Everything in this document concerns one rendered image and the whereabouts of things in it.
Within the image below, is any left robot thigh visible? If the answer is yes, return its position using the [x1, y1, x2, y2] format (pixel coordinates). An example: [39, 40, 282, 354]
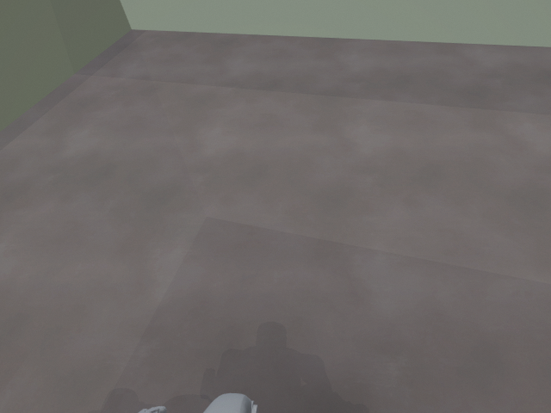
[203, 393, 258, 413]

